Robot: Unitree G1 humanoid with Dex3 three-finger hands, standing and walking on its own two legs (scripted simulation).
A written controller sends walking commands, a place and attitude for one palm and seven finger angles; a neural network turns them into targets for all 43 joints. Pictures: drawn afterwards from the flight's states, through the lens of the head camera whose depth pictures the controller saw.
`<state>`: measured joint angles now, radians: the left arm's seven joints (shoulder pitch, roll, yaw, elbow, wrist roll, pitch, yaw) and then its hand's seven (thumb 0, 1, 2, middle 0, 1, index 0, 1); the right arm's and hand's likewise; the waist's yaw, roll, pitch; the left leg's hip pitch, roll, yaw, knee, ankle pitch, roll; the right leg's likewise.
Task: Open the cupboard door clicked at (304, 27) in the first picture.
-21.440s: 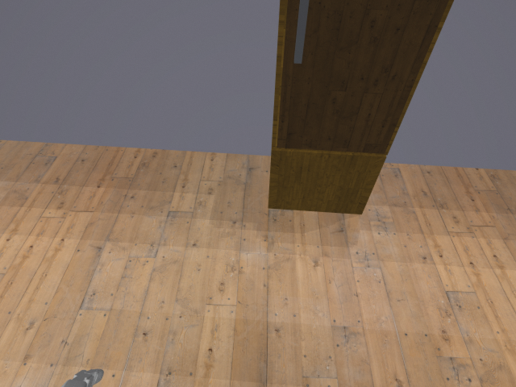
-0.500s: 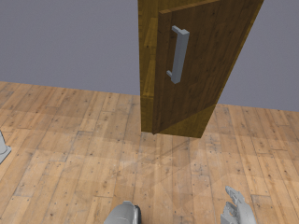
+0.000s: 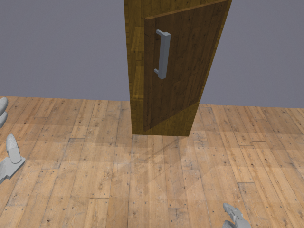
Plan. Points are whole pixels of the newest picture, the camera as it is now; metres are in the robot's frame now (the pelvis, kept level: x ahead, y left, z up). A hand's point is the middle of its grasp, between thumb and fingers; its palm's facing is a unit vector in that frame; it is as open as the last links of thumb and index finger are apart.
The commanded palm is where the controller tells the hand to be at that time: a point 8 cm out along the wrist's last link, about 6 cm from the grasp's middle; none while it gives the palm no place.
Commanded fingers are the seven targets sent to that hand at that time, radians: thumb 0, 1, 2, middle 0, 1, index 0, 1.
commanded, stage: stop stepping back and stand still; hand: left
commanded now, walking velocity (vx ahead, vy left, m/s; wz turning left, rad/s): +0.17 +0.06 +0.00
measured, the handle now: (160, 55) +0.68 +0.02 +0.12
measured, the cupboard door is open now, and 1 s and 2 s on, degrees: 38 38 38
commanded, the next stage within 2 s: let the arm hang, fingers relaxed in 0.24 s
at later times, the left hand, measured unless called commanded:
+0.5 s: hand (64, 209) +0.18 +0.24 -0.06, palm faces +0.15 -0.91 -0.38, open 7.4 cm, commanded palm none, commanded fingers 0.00 0.90 0.90 -0.20 -0.30 -0.20 -0.30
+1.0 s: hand out of the picture -0.05 +0.23 -0.16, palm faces +0.04 -0.97 -0.25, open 7.3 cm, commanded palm none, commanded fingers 0.00 0.90 0.90 -0.20 -0.30 -0.20 -0.30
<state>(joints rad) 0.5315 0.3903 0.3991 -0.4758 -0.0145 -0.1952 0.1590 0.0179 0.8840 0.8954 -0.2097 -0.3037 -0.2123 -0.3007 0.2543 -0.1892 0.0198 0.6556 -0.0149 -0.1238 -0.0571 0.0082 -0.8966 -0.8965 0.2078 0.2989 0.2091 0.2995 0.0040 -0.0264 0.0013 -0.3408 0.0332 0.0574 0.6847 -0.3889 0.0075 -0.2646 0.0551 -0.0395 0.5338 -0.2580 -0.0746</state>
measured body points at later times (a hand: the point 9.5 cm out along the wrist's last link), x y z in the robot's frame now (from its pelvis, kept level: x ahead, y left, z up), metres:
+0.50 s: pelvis -0.01 +0.01 -0.01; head -0.02 -0.01 +0.44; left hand +0.17 +0.29 -0.03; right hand +0.11 -0.23 -0.14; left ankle +0.01 +0.13 -0.73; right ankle +0.00 -0.08 -0.73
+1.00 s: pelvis -0.02 +0.03 +0.01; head +0.00 +0.02 +0.46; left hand -0.05 +0.28 -0.14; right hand -0.03 -0.19 -0.16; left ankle +0.01 +0.13 -0.73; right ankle +0.00 -0.08 -0.73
